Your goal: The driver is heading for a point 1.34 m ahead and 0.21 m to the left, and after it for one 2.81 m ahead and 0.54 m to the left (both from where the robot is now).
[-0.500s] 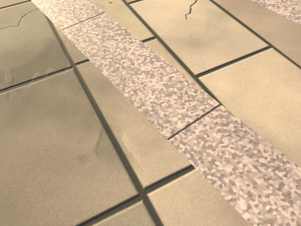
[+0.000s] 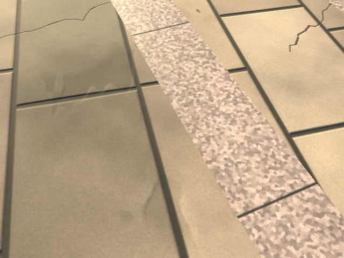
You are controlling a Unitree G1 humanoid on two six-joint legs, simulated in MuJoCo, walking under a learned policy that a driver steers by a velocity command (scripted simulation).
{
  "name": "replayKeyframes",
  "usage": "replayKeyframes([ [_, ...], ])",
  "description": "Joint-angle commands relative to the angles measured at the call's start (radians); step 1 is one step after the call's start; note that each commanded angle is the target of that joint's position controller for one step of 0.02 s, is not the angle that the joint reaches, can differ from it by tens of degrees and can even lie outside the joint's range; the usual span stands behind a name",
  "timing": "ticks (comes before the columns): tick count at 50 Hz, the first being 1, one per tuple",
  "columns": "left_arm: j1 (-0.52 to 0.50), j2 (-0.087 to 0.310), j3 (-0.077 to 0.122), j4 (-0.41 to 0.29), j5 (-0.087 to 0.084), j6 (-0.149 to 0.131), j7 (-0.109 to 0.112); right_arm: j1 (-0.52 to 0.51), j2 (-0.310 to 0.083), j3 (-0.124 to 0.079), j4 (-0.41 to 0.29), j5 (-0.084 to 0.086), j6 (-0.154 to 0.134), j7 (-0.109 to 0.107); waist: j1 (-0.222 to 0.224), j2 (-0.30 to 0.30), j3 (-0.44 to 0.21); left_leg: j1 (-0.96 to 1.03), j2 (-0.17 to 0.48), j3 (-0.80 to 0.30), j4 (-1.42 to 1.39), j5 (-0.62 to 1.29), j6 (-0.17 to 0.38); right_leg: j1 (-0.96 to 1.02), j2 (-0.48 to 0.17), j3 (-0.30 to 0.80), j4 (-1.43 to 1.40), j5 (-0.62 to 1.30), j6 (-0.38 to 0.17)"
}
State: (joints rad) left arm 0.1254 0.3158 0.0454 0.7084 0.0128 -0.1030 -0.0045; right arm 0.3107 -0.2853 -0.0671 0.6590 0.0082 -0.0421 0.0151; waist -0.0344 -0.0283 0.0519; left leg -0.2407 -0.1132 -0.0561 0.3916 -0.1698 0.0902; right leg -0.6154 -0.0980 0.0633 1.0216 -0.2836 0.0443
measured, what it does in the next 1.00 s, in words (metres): walks ahead, turning left: right foot, then left foot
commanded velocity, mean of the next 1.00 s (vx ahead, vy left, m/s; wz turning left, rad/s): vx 0.50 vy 0.00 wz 0.38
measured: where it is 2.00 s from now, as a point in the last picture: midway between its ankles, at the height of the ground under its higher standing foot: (109, 132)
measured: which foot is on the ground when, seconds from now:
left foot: down 0.00-0.24, up 0.26-0.74, down 0.76-1.00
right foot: up 0.00-0.22, down 0.24-0.76, up 0.78-1.00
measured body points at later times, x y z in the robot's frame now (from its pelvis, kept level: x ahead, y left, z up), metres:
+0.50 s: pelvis +0.27 -0.04 +0.00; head +0.30 -0.04 +0.45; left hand +0.26 +0.24 -0.11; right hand +0.50 -0.27 -0.09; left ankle +0.28 +0.12 -0.67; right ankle +0.29 -0.15 -0.74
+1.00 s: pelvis +0.51 +0.11 +0.00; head +0.52 +0.13 +0.45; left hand +0.55 +0.41 -0.11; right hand +0.67 -0.13 -0.10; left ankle +0.47 +0.18 -0.74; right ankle +0.63 -0.03 -0.67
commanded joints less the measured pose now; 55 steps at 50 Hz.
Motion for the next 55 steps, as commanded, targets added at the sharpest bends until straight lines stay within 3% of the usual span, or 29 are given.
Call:
replayKeyframes([
  [1,-0.020,0.058,0.013,-0.059,0.008,0.003,0.001,-0.046,-0.175,-0.049,-0.068,0.006,-0.020,-0.023,0.028,0.062,-0.059,-0.020,0.228,-0.219,-0.159,0.246,0.187,0.016,0.015,-0.012,-0.181,0.177,0.030],
  [3,-0.100,0.040,0.004,-0.074,0.003,0.000,-0.006,-0.018,-0.179,-0.050,-0.053,0.011,-0.014,-0.029,-0.006,0.083,-0.049,-0.048,0.196,-0.196,-0.148,0.164,0.152,0.076,0.052,-0.017,-0.338,0.313,0.030],
  [6,-0.174,0.056,0.008,-0.097,-0.015,-0.009,-0.017,0.037,-0.184,-0.053,-0.024,0.018,-0.008,-0.031,-0.036,0.101,-0.042,-0.025,0.212,-0.250,-0.117,0.075,0.129,0.133,0.087,-0.002,-0.451,0.374,0.021],
  [9,-0.168,0.094,0.026,-0.104,-0.020,-0.018,-0.024,0.053,-0.169,-0.050,-0.010,0.021,0.000,-0.034,-0.020,0.130,-0.048,0.063,0.243,-0.342,-0.029,0.035,0.108,0.161,0.094,0.026,-0.515,0.279,-0.008],
  [11,-0.078,0.111,0.043,-0.084,-0.021,-0.025,-0.021,0.034,-0.154,-0.048,-0.013,0.018,0.007,-0.034,0.033,0.158,-0.068,0.072,0.228,-0.368,0.051,0.066,0.082,0.280,0.100,0.004,-0.560,0.216,-0.045],
  [12,0.015,0.137,0.058,-0.068,-0.011,-0.030,-0.014,0.032,-0.116,-0.034,-0.019,0.013,0.006,-0.032,0.079,0.144,-0.134,0.038,0.179,-0.331,0.174,0.098,0.049,0.441,0.063,0.021,-0.572,0.212,-0.081],
  [13,0.165,0.193,0.073,-0.058,0.003,-0.032,-0.005,0.046,-0.054,-0.011,-0.038,-0.003,0.003,-0.030,0.132,0.023,-0.276,-0.086,0.112,-0.242,0.460,-0.060,0.007,0.696,-0.115,0.192,-0.558,0.172,-0.145],
  [14,0.236,0.253,0.089,-0.018,0.010,-0.017,-0.013,0.173,-0.026,0.000,-0.066,0.033,-0.004,-0.030,0.071,-0.329,-0.379,-0.426,0.005,-0.126,0.761,-0.441,-0.052,0.958,-0.312,0.668,-0.677,-0.111,-0.295],
  [15,0.207,0.154,0.068,-0.039,-0.013,-0.012,-0.018,0.156,-0.132,-0.019,-0.035,0.039,-0.002,-0.035,0.092,-0.200,-0.292,-0.538,0.085,-0.148,0.889,-0.397,-0.069,0.911,-0.313,0.712,-0.723,-0.315,-0.275],
  [16,0.170,0.103,0.054,-0.046,-0.016,-0.005,-0.012,0.049,-0.177,-0.033,-0.046,0.030,0.005,-0.034,0.116,-0.111,-0.176,-0.565,0.115,-0.121,0.918,-0.303,-0.077,0.799,-0.273,0.551,-0.731,-0.269,-0.235],
  [17,0.125,0.089,0.046,-0.050,-0.006,0.001,-0.010,0.002,-0.167,-0.033,-0.054,0.018,0.009,-0.036,0.100,-0.045,-0.116,-0.530,0.147,-0.093,0.901,-0.234,-0.083,0.688,-0.233,0.427,-0.744,-0.131,-0.216],
  [18,0.100,0.070,0.040,-0.041,-0.001,0.004,-0.007,-0.031,-0.152,-0.035,-0.066,0.009,0.009,-0.032,0.085,-0.035,-0.065,-0.514,0.173,-0.091,0.860,-0.189,-0.085,0.605,-0.199,0.339,-0.766,-0.029,-0.215],
  [19,0.090,0.064,0.037,-0.035,0.005,0.002,-0.003,-0.026,-0.132,-0.034,-0.070,0.016,0.012,-0.025,0.064,-0.073,-0.052,-0.469,0.200,-0.085,0.834,-0.162,-0.084,0.547,-0.177,0.269,-0.787,0.038,-0.211],
  [21,0.089,0.057,0.038,-0.017,-0.004,-0.006,-0.001,-0.027,-0.095,-0.028,-0.071,0.024,0.022,-0.019,0.055,-0.090,-0.042,-0.451,0.216,-0.058,0.786,-0.145,-0.088,0.513,-0.156,0.167,-0.827,0.115,-0.218],
  [25,0.129,0.100,0.051,0.031,-0.009,-0.013,-0.006,-0.095,-0.047,-0.007,-0.090,0.009,0.018,-0.016,0.061,-0.036,-0.030,-0.475,0.214,-0.058,0.599,-0.042,-0.098,0.526,-0.166,0.063,-0.869,0.266,-0.255],
  [29,0.146,0.129,0.054,0.064,-0.026,0.000,-0.007,-0.214,-0.030,0.009,-0.105,0.006,-0.005,0.009,0.093,-0.028,-0.004,-0.400,0.198,0.013,0.342,0.133,-0.088,0.529,-0.131,-0.056,-0.880,0.325,-0.230],
  [33,0.221,0.163,0.060,0.114,-0.045,0.020,-0.006,-0.313,-0.044,0.010,-0.139,0.013,-0.014,0.025,0.111,-0.044,0.022,-0.361,0.177,0.051,0.211,0.101,-0.057,0.614,-0.175,-0.064,-0.858,0.371,-0.214],
  [35,0.221,0.182,0.064,0.129,-0.053,0.033,-0.003,-0.293,-0.072,-0.001,-0.141,0.008,-0.015,0.028,0.075,-0.064,0.001,-0.284,0.146,0.077,0.162,0.034,-0.024,0.660,-0.187,-0.080,-0.787,0.550,-0.196],
  [37,0.212,0.171,0.054,0.137,-0.054,0.041,0.004,-0.068,-0.139,-0.042,-0.069,-0.001,-0.012,0.019,-0.054,-0.052,-0.141,0.071,0.084,0.127,0.091,0.084,0.026,0.593,-0.127,-0.158,-0.512,0.789,-0.148],
  [38,0.209,0.127,0.032,0.117,-0.028,0.038,0.008,0.104,-0.204,-0.066,-0.031,-0.004,-0.004,0.004,-0.127,0.017,-0.262,0.369,0.212,-0.031,0.131,0.107,0.075,0.388,-0.084,-0.180,-0.239,0.552,-0.106],
  [39,0.307,0.000,-0.009,0.078,-0.008,0.020,-0.001,0.129,-0.307,-0.077,-0.024,-0.009,-0.002,-0.003,-0.044,0.287,-0.376,0.648,0.476,-0.539,0.033,-0.062,0.239,0.001,0.097,-0.152,0.129,-0.190,-0.041],
  [40,0.253,0.092,0.011,0.094,-0.033,-0.001,-0.007,0.139,-0.221,-0.056,-0.031,0.001,-0.008,0.000,-0.091,0.209,-0.426,0.636,0.500,-0.680,-0.063,-0.165,0.260,-0.103,0.088,0.011,0.267,-0.304,-0.046],
  [41,0.170,0.136,0.025,0.060,-0.061,-0.012,-0.011,0.081,-0.180,-0.039,-0.025,-0.001,-0.017,0.003,-0.081,0.183,-0.268,0.529,0.461,-0.522,-0.075,-0.115,0.216,-0.184,0.039,0.007,0.287,-0.232,-0.060],
  [42,0.127,0.124,0.022,0.052,-0.055,-0.016,-0.008,0.025,-0.151,-0.030,-0.023,0.001,-0.022,0.004,-0.052,0.130,-0.187,0.400,0.412,-0.395,-0.088,-0.024,0.185,-0.164,-0.004,-0.010,0.236,-0.141,-0.065],
  [43,0.112,0.116,0.024,0.055,-0.035,-0.014,-0.004,-0.027,-0.124,-0.022,-0.023,-0.005,-0.025,0.008,-0.020,0.103,-0.132,0.284,0.376,-0.316,-0.114,0.065,0.168,-0.123,-0.029,-0.013,0.174,-0.080,-0.060],
  [45,0.156,0.091,0.023,0.068,-0.029,0.007,-0.008,-0.073,-0.100,-0.015,-0.023,-0.016,-0.037,0.009,0.038,0.127,-0.110,0.151,0.352,-0.247,-0.180,0.157,0.172,-0.015,-0.054,-0.001,0.122,-0.010,-0.047],
  [47,0.156,0.063,0.018,0.072,-0.023,0.027,-0.007,-0.076,-0.105,-0.018,-0.003,-0.007,-0.051,0.008,0.057,0.103,-0.082,0.094,0.341,-0.179,-0.224,0.210,0.181,-0.004,-0.057,-0.008,0.058,0.024,-0.027],
  [50,0.054,0.045,0.011,0.042,-0.013,0.035,-0.005,-0.047,-0.129,-0.025,0.031,-0.007,-0.056,-0.003,0.039,0.073,-0.033,0.082,0.319,-0.103,-0.258,0.227,0.165,-0.055,-0.054,-0.012,-0.112,0.183,-0.007],
  [55,-0.114,0.022,-0.003,0.001,-0.023,0.020,-0.026,0.032,-0.162,-0.030,0.088,0.003,-0.048,-0.014,-0.025,0.075,0.009,0.105,0.297,-0.028,-0.269,0.164,0.121,0.004,0.000,-0.048,-0.394,0.402,-0.020],
])
Velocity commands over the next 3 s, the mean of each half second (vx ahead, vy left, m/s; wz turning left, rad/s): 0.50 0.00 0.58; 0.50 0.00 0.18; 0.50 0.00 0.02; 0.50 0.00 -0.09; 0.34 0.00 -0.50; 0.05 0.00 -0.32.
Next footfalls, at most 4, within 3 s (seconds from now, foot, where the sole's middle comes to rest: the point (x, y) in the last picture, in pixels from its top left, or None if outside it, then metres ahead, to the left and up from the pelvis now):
0.24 right None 0.33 -0.14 -0.78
0.76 left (118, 244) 0.51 0.20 -0.78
1.28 right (149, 161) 0.88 0.08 -0.78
1.80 left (80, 130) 1.06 0.42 -0.78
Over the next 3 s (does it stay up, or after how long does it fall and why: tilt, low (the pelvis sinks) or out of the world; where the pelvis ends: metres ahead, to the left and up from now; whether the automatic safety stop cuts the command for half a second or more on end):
stays up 1.34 0.38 -0.01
